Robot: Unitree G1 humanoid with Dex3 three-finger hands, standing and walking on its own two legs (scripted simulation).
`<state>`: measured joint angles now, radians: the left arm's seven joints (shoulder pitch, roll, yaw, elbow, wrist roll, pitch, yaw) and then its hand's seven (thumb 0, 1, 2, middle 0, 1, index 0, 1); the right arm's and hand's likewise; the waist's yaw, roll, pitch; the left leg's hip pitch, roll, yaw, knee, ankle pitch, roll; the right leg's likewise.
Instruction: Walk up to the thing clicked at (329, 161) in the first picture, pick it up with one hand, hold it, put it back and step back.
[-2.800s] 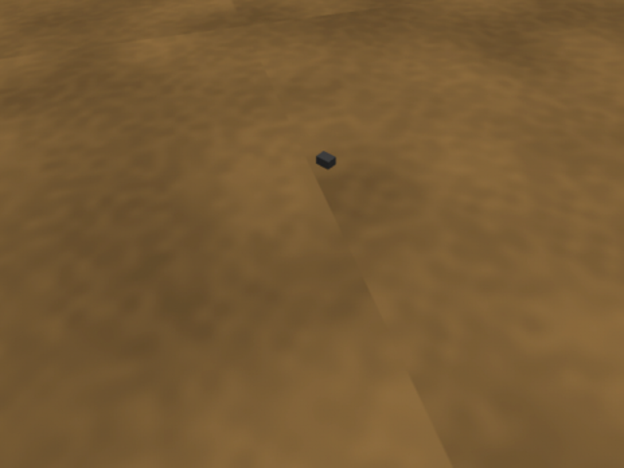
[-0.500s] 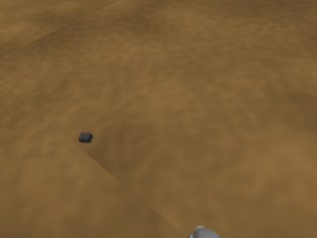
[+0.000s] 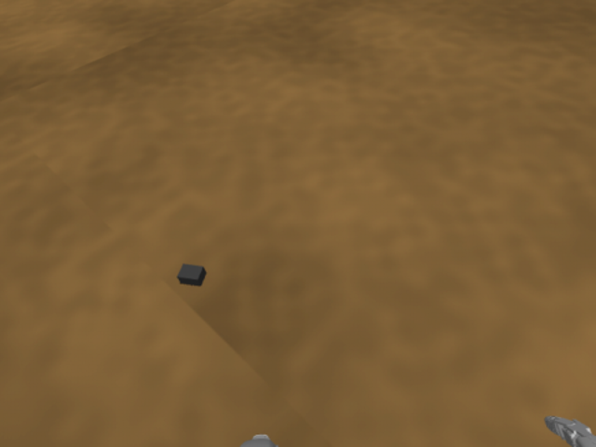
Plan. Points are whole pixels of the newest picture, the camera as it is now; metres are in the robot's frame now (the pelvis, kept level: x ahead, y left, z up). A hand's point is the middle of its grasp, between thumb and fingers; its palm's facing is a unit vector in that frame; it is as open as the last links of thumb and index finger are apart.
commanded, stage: walk up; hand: left
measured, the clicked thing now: (192, 274) +0.83 +0.52 -0.72
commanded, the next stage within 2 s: none
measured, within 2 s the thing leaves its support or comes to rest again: neither
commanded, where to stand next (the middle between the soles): +0.41 +0.37 m, yaw -9 degrees
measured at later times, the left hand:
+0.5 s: hand (77, 378) +0.25 +0.40 -0.10, palm faces -0.09 -0.83 -0.55, open 7.4 cm
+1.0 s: hand (6, 337) +0.33 +0.59 -0.13, palm faces -0.16 -0.85 -0.51, open 7.4 cm
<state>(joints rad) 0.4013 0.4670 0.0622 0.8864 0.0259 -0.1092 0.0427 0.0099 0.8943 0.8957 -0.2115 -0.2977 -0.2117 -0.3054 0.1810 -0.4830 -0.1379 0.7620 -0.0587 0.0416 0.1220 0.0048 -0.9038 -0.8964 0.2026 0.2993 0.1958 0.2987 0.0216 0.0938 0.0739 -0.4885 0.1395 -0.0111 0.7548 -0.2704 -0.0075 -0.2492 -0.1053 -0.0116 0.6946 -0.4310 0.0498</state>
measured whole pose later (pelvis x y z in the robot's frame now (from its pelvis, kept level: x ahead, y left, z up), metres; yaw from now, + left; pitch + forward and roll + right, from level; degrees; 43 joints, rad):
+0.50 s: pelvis +0.13 +0.11 +0.00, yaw -6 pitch -4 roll -1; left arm 0.27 0.40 0.05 0.85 0.00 -0.09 0.08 0.01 0.90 0.90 -0.21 -0.30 -0.21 -0.30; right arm 0.32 -0.40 -0.09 0.77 -0.06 0.08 0.08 0.01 -0.90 -0.90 0.20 0.30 0.20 0.30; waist -0.04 0.12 0.12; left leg -0.37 -0.02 0.06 1.10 -0.54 -0.01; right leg -0.38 0.00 -0.10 0.69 -0.25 -0.06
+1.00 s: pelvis +0.22 +0.29 +0.01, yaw -8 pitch -2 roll -1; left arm 0.29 0.47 0.06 0.97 0.00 -0.06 0.07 0.01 0.90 0.90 -0.21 -0.30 -0.21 -0.30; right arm 0.37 -0.42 -0.10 0.81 -0.05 0.04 0.08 0.00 -0.90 -0.90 0.21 0.30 0.20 0.30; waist -0.08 0.01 0.06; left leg -0.33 0.05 0.06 0.76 -0.39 0.02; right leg -0.57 -0.03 -0.02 1.18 -0.43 -0.04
